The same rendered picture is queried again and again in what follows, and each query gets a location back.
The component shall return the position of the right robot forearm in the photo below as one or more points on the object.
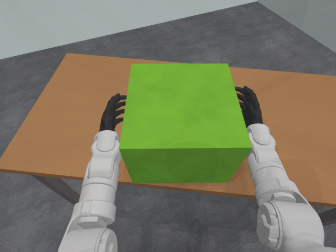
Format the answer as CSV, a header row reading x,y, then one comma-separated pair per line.
x,y
267,172

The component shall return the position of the left robot upper arm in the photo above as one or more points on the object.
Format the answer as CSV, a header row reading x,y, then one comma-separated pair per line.
x,y
90,240

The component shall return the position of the robot right hand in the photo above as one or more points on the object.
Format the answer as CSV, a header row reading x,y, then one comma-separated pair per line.
x,y
250,107

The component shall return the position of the right robot upper arm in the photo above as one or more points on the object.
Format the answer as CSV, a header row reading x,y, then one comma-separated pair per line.
x,y
290,227

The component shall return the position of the robot left hand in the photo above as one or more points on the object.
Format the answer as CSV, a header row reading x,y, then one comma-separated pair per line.
x,y
108,120

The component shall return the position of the left robot forearm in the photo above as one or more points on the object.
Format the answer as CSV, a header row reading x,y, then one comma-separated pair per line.
x,y
96,208

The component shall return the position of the carton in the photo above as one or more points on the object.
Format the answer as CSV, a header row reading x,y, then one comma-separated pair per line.
x,y
182,124

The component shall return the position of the table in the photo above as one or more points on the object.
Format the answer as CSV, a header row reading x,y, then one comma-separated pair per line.
x,y
54,141

